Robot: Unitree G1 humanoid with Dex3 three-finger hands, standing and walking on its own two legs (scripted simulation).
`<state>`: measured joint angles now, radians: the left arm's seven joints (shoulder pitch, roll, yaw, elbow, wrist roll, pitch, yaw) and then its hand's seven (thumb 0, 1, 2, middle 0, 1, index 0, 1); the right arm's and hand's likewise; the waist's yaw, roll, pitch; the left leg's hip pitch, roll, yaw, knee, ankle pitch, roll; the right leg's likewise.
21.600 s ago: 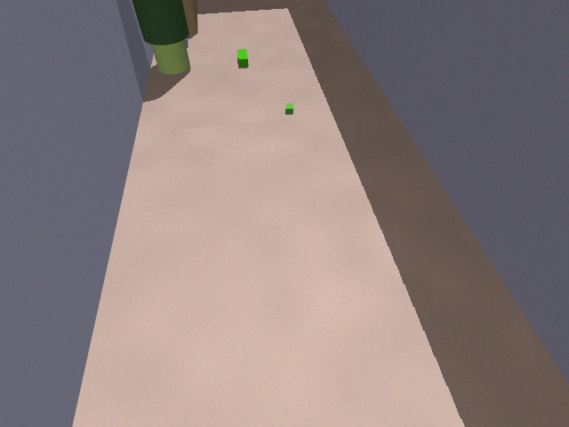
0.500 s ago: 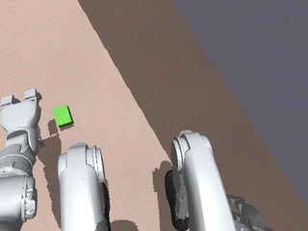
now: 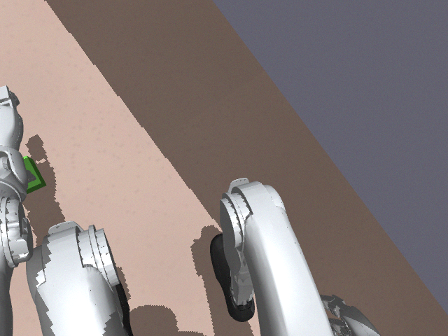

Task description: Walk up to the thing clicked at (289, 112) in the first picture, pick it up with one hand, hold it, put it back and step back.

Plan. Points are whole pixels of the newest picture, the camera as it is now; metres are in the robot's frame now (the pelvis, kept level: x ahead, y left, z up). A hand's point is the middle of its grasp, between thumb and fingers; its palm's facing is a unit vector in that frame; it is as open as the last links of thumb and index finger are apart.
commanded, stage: approach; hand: left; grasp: from above
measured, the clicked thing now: (24, 176) +0.44 +0.28 -0.30
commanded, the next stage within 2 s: rest palm in 0.08 s
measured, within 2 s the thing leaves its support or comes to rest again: neither
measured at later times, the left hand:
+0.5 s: hand (1, 186) +0.41 +0.30 -0.22, palm faces -0.50 -0.20 -0.85, open 14.5 cm
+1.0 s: hand (11, 165) +0.45 +0.29 -0.25, palm faces -0.43 -0.20 -0.88, open 14.5 cm
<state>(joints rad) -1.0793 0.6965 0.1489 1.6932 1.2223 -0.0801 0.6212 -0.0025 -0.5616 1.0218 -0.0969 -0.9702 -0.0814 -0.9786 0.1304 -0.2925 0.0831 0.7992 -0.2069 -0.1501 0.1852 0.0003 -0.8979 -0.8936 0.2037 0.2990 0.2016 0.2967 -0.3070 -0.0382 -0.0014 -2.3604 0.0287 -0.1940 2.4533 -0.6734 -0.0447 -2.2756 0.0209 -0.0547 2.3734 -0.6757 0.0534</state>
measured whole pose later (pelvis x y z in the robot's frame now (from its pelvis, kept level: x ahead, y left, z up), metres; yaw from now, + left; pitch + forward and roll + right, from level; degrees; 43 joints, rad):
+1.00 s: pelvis +0.01 +0.01 -0.01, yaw -4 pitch +29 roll -12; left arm -1.01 0.83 0.23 1.76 1.13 -0.06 0.65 0.00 -0.56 0.99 -0.08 -0.96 -0.06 -0.96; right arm 0.11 -0.30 0.18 0.79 -0.27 -0.26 0.35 0.00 -0.91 -0.90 0.20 0.30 0.20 0.30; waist -0.35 -0.05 0.13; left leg -2.36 0.04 -0.25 2.55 -0.73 -0.02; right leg -2.24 0.05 -0.09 2.41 -0.70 0.09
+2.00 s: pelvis +0.00 +0.02 -0.02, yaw -6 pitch +24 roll -15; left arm -0.99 0.90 0.14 1.83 1.19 -0.17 0.78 0.00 -0.45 0.92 -0.15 -0.94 -0.14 -0.94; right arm 0.07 -0.33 0.27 0.76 -0.28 -0.39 0.40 0.00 -0.90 -0.90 0.20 0.30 0.20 0.30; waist -0.35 -0.13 0.18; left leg -2.31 0.02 -0.32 2.58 -0.72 -0.03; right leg -2.17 0.06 -0.14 2.39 -0.67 0.09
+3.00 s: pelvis -0.01 +0.02 -0.01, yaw -6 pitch +24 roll -15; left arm -1.01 0.92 0.12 1.82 1.13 -0.13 0.74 0.00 0.16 0.44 -0.62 -0.58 -0.65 -0.55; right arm 0.08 -0.37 0.27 0.75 -0.27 -0.40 0.39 0.00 -0.90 -0.90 0.20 0.30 0.20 0.30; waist -0.36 -0.14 0.20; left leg -2.31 0.02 -0.32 2.55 -0.71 -0.03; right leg -2.16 0.06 -0.15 2.36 -0.66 0.09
